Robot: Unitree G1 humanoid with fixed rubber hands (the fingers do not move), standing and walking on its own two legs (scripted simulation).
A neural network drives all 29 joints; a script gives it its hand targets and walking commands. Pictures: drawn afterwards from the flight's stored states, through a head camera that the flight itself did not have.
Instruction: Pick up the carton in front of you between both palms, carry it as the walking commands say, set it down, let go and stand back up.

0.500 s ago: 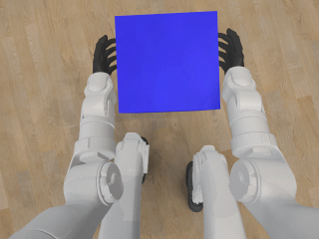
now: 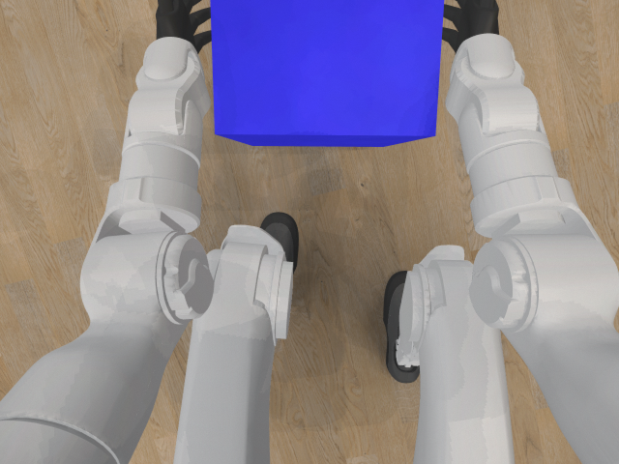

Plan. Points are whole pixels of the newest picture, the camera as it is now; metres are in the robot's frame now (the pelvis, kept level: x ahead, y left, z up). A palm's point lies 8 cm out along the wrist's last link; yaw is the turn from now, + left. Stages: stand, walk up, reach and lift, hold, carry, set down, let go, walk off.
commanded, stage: set down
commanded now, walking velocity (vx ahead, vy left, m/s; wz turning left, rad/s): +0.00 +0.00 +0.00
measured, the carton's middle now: (321, 59) +0.52 +0.09 -0.23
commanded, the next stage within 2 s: none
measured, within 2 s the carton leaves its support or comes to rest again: rests again in 1.08 s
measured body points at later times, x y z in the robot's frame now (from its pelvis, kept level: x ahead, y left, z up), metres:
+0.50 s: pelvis +0.00 -0.01 -0.02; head +0.35 +0.00 +0.25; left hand +0.51 +0.23 -0.18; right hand +0.54 -0.07 -0.20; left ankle +0.15 +0.13 -0.37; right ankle +0.08 -0.12 -0.37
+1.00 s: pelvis -0.01 +0.00 -0.03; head +0.35 +0.01 +0.24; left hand +0.51 +0.25 -0.20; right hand +0.54 -0.06 -0.21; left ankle +0.15 +0.13 -0.37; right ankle +0.08 -0.12 -0.37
